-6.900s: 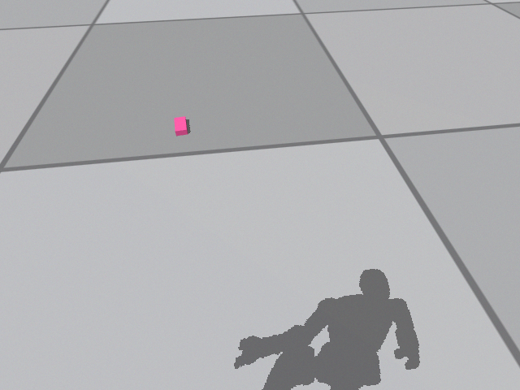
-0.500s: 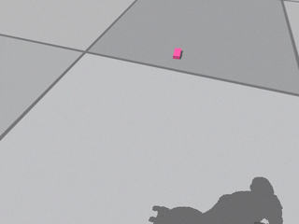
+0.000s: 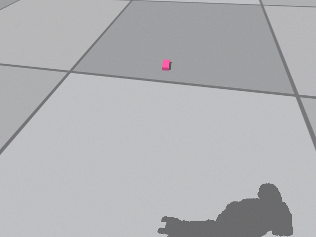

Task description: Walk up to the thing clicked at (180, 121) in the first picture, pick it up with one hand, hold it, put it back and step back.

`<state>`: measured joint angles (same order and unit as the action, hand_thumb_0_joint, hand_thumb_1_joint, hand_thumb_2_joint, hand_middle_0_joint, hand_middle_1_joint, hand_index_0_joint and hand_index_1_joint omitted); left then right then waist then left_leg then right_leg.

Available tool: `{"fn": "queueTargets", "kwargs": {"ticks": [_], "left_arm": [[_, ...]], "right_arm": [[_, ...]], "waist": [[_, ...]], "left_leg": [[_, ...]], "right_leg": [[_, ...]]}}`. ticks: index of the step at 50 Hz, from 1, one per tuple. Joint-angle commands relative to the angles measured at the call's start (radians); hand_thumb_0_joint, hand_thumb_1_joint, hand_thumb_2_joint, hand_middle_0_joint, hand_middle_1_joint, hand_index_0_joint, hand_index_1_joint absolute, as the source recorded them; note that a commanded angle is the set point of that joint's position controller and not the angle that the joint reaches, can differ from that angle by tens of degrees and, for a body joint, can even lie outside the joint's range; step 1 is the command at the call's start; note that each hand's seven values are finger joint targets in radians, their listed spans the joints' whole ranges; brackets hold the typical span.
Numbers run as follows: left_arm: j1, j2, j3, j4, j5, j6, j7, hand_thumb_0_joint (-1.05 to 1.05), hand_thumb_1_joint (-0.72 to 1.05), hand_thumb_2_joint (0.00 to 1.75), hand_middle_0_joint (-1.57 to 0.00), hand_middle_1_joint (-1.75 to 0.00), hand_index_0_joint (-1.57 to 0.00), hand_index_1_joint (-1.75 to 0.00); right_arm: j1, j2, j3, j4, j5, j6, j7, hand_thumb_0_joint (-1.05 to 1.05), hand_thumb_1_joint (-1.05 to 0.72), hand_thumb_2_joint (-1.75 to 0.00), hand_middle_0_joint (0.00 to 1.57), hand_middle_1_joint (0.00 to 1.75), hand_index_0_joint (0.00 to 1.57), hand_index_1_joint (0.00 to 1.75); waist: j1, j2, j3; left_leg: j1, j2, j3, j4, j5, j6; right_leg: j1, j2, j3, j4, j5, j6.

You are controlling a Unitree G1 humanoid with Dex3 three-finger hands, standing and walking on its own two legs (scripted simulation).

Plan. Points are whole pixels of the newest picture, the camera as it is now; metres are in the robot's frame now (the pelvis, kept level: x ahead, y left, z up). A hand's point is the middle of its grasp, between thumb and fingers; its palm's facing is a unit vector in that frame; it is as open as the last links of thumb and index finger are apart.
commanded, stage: walk up
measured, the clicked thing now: (166, 64) +1.93 -0.03 -0.74
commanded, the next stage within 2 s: stand in 0.56 s
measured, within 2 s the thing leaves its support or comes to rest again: neither
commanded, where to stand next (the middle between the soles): +0.07 +0.01 m, yaw -2 degrees
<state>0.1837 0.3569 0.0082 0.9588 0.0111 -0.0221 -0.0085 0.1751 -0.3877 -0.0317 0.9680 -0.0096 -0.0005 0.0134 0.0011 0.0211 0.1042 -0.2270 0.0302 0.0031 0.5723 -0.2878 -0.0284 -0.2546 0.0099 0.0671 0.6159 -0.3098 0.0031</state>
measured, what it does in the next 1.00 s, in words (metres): stands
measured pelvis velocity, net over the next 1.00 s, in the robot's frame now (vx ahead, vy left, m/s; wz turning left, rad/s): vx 0.01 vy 0.02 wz -0.01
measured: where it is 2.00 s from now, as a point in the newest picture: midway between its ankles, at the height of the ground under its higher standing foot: outside the picture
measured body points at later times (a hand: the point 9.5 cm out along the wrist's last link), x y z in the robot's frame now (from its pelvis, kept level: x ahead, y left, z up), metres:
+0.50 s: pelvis +0.01 +0.01 +0.02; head +0.02 +0.01 +0.47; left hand +0.11 +0.31 -0.11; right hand +0.09 -0.29 -0.11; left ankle +0.01 +0.14 -0.73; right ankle +0.02 -0.12 -0.73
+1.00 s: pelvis +0.01 +0.02 +0.02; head +0.02 +0.01 +0.47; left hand +0.09 +0.32 -0.11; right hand +0.09 -0.29 -0.11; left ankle +0.01 +0.14 -0.73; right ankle +0.02 -0.12 -0.73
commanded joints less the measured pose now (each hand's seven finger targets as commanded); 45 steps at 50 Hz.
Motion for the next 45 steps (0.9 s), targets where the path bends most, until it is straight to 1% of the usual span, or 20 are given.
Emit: {"fn": "queueTargets", "kwargs": {"ticks": [1, 3, 7, 9, 10, 14, 15, 18, 23, 27, 28, 29, 31, 34, 35, 36, 37, 41, 44, 45], "left_arm": [[-0.067, 0.23, 0.057, -0.04, -0.01, -0.026, 0.017, 0.0, 0.9, 0.9, -0.2, -0.3, -0.2, -0.3], [-0.077, 0.239, 0.055, -0.018, -0.011, -0.029, 0.018, 0.0, 0.9, 0.9, -0.2, -0.3, -0.2, -0.3], [-0.099, 0.213, 0.046, 0.02, -0.017, -0.022, 0.015, 0.0, 0.9, 0.9, -0.2, -0.3, -0.2, -0.3], [-0.09, 0.207, 0.042, 0.044, -0.017, -0.018, 0.015, 0.0, 0.9, 0.9, -0.2, -0.3, -0.2, -0.3], [-0.106, 0.208, 0.042, 0.048, -0.016, -0.017, 0.014, 0.0, 0.9, 0.9, -0.2, -0.3, -0.2, -0.3], [-0.114, 0.201, 0.036, 0.079, -0.018, -0.015, 0.013, 0.0, 0.9, 0.9, -0.2, -0.3, -0.2, -0.3], [-0.126, 0.205, 0.038, 0.084, -0.015, -0.015, 0.014, 0.0, 0.9, 0.9, -0.2, -0.3, -0.2, -0.3], [-0.138, 0.205, 0.035, 0.095, -0.014, -0.016, 0.015, 0.0, 0.9, 0.9, -0.2, -0.3, -0.2, -0.3], [-0.147, 0.204, 0.033, 0.109, -0.011, -0.015, 0.017, 0.0, 0.9, 0.9, -0.2, -0.3, -0.2, -0.3], [-0.14, 0.205, 0.031, 0.114, -0.009, -0.015, 0.019, 0.0, 0.9, 0.9, -0.2, -0.3, -0.2, -0.3], [-0.154, 0.219, 0.032, 0.12, 0.0, -0.016, 0.02, 0.0, 0.9, 0.9, -0.2, -0.3, -0.2, -0.3], [-0.147, 0.216, 0.033, 0.121, -0.001, -0.016, 0.019, 0.0, 0.9, 0.9, -0.2, -0.3, -0.2, -0.3], [-0.131, 0.208, 0.032, 0.124, -0.003, -0.016, 0.018, 0.0, 0.9, 0.9, -0.2, -0.3, -0.2, -0.3], [-0.128, 0.212, 0.033, 0.125, -0.004, -0.019, 0.02, 0.0, 0.9, 0.9, -0.2, -0.3, -0.2, -0.3], [-0.134, 0.215, 0.033, 0.125, -0.005, -0.019, 0.021, 0.0, 0.9, 0.9, -0.2, -0.3, -0.2, -0.3], [-0.138, 0.216, 0.033, 0.126, -0.007, -0.017, 0.021, 0.0, 0.9, 0.9, -0.2, -0.3, -0.2, -0.3], [-0.133, 0.21, 0.033, 0.126, -0.004, -0.017, 0.021, 0.0, 0.9, 0.9, -0.2, -0.3, -0.2, -0.3], [-0.126, 0.211, 0.034, 0.126, -0.004, -0.015, 0.02, 0.0, 0.9, 0.9, -0.2, -0.3, -0.2, -0.3], [-0.123, 0.213, 0.034, 0.129, -0.004, -0.013, 0.019, 0.0, 0.9, 0.9, -0.2, -0.3, -0.2, -0.3], [-0.129, 0.217, 0.035, 0.126, -0.003, -0.014, 0.018, 0.0, 0.9, 0.9, -0.2, -0.3, -0.2, -0.3]], "right_arm": [[-0.071, -0.195, -0.035, -0.049, -0.002, -0.03, -0.004, 0.0, -0.9, -0.9, 0.2, 0.3, 0.2, 0.3], [-0.061, -0.194, -0.03, -0.023, 0.001, -0.033, -0.005, 0.0, -0.9, -0.9, 0.2, 0.3, 0.2, 0.3], [-0.076, -0.194, -0.023, 0.012, 0.001, -0.039, -0.006, 0.0, -0.9, -0.9, 0.2, 0.3, 0.2, 0.3], [-0.103, -0.197, -0.023, 0.021, 0.003, -0.04, -0.008, 0.0, -0.9, -0.9, 0.2, 0.3, 0.2, 0.3], [-0.098, -0.195, -0.023, 0.028, 0.0, -0.04, -0.01, 0.0, -0.9, -0.9, 0.2, 0.3, 0.2, 0.3], [-0.115, -0.186, -0.024, 0.05, 0.001, -0.04, -0.011, 0.0, -0.9, -0.9, 0.2, 0.3, 0.2, 0.3], [-0.116, -0.188, -0.027, 0.053, 0.002, -0.038, -0.011, 0.0, -0.9, -0.9, 0.2, 0.3, 0.2, 0.3], [-0.117, -0.183, -0.028, 0.063, 0.002, -0.037, -0.01, 0.0, -0.9, -0.9, 0.2, 0.3, 0.2, 0.3], [-0.124, -0.178, -0.032, 0.073, 0.003, -0.032, -0.01, 0.0, -0.9, -0.9, 0.2, 0.3, 0.2, 0.3], [-0.14, -0.181, -0.032, 0.074, 0.003, -0.028, -0.009, 0.0, -0.9, -0.9, 0.2, 0.3, 0.2, 0.3], [-0.141, -0.174, -0.028, 0.079, 0.003, -0.026, -0.011, 0.0, -0.9, -0.9, 0.2, 0.3, 0.2, 0.3], [-0.141, -0.179, -0.027, 0.083, 0.004, -0.026, -0.013, 0.0, -0.9, -0.9, 0.2, 0.3, 0.2, 0.3], [-0.146, -0.19, -0.03, 0.088, 0.004, -0.028, -0.014, 0.0, -0.9, -0.9, 0.2, 0.3, 0.2, 0.3], [-0.14, -0.181, -0.025, 0.097, 0.007, -0.031, -0.015, 0.0, -0.9, -0.9, 0.2, 0.3, 0.2, 0.3], [-0.137, -0.178, -0.022, 0.098, 0.006, -0.03, -0.015, 0.0, -0.9, -0.9, 0.2, 0.3, 0.2, 0.3], [-0.136, -0.178, -0.02, 0.102, 0.006, -0.03, -0.015, 0.0, -0.9, -0.9, 0.2, 0.3, 0.2, 0.3], [-0.146, -0.18, -0.021, 0.101, 0.004, -0.028, -0.016, 0.0, -0.9, -0.9, 0.2, 0.3, 0.2, 0.3], [-0.139, -0.182, -0.019, 0.106, 0.003, -0.028, -0.016, 0.0, -0.9, -0.9, 0.2, 0.3, 0.2, 0.3], [-0.141, -0.177, -0.017, 0.109, 0.004, -0.029, -0.016, 0.0, -0.9, -0.9, 0.2, 0.3, 0.2, 0.3], [-0.133, -0.174, -0.017, 0.107, 0.003, -0.03, -0.015, 0.0, -0.9, -0.9, 0.2, 0.3, 0.2, 0.3]], "waist": [[0.004, -0.054, -0.093], [-0.005, -0.026, -0.097], [0.005, -0.006, -0.107], [0.013, 0.005, -0.108], [0.005, -0.003, -0.111], [0.008, 0.001, -0.118], [0.001, -0.004, -0.119], [-0.003, -0.013, -0.14], [-0.009, -0.028, -0.14], [-0.008, -0.028, -0.125], [-0.017, -0.047, -0.132], [-0.013, -0.044, -0.125], [-0.012, -0.02, -0.164], [-0.012, -0.03, -0.185], [-0.016, -0.025, -0.172], [-0.015, -0.03, -0.157], [-0.01, -0.029, -0.155], [-0.009, -0.015, -0.157], [-0.005, -0.02, -0.138], [-0.012, -0.024, -0.148]], "left_leg": [[0.029, 0.073, -0.074, -0.145, 0.016, 0.079], [0.048, 0.074, -0.066, -0.17, 0.046, 0.07], [0.049, 0.107, -0.092, -0.234, 0.089, 0.078], [0.065, 0.114, -0.089, -0.253, 0.095, 0.078], [0.058, 0.111, -0.084, -0.26, 0.098, 0.076], [0.105, 0.107, -0.063, -0.272, 0.135, 0.067], [0.106, 0.108, -0.058, -0.272, 0.133, 0.067], [0.14, 0.105, -0.044, -0.272, 0.18, 0.063], [0.167, 0.102, -0.032, -0.271, 0.179, 0.059], [0.168, 0.101, -0.027, -0.276, 0.15, 0.061], [0.149, 0.108, -0.057, -0.282, 0.179, 0.055], [0.155, 0.107, -0.054, -0.285, 0.189, 0.055], [0.204, 0.113, -0.053, -0.268, 0.256, 0.055], [0.21, 0.114, -0.051, -0.265, 0.317, 0.052], [0.194, 0.109, -0.048, -0.27, 0.302, 0.049], [0.181, 0.107, -0.054, -0.281, 0.261, 0.046], [0.184, 0.11, -0.05, -0.276, 0.243, 0.052], [0.17, 0.111, -0.056, -0.289, 0.239, 0.05], [0.168, 0.108, -0.063, -0.299, 0.206, 0.047], [0.169, 0.111, -0.061, -0.296, 0.215, 0.048]], "right_leg": [[0.023, -0.101, 0.145, -0.21, 0.073, -0.065], [0.037, -0.108, 0.14, -0.211, 0.15, -0.067], [0.087, -0.078, 0.098, -0.207, 0.195, -0.05], [0.095, -0.074, 0.089, -0.222, 0.213, -0.043], [0.11, -0.076, 0.09, -0.225, 0.228, -0.041], [0.108, -0.084, 0.097, -0.249, 0.271, -0.034], [0.118, -0.087, 0.09, -0.257, 0.281, -0.034], [0.123, -0.095, 0.096, -0.263, 0.323, -0.028], [0.105, -0.098, 0.101, -0.274, 0.325, -0.029], [0.094, -0.096, 0.098, -0.289, 0.312, -0.024], [0.111, -0.111, 0.087, -0.3, 0.309, -0.015], [0.107, -0.112, 0.096, -0.309, 0.321, -0.01], [0.115, -0.117, 0.089, -0.306, 0.372, -0.012], [0.145, -0.123, 0.078, -0.301, 0.436, -0.011], [0.145, -0.12, 0.075, -0.308, 0.418, -0.009], [0.14, -0.119, 0.075, -0.317, 0.37, -0.009], [0.136, -0.122, 0.078, -0.322, 0.365, -0.009], [0.151, -0.123, 0.074, -0.324, 0.35, -0.012], [0.131, -0.12, 0.075, -0.334, 0.299, -0.013], [0.134, -0.123, 0.073, -0.33, 0.303, -0.016]]}}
